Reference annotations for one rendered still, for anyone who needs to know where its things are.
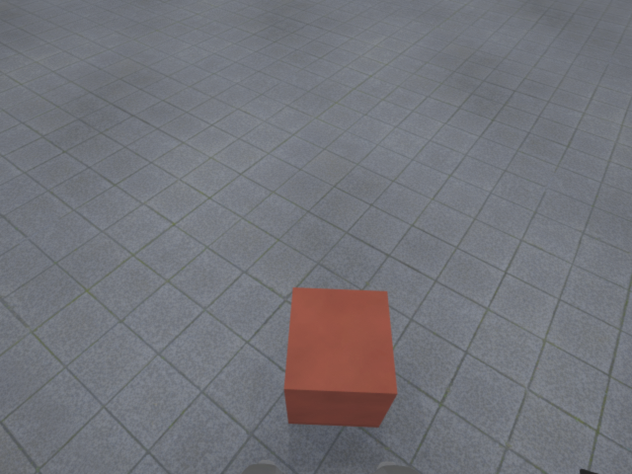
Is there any carton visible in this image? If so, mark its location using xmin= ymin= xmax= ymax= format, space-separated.
xmin=284 ymin=287 xmax=397 ymax=428

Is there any right robot shin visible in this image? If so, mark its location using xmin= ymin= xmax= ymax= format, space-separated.
xmin=376 ymin=461 xmax=396 ymax=470

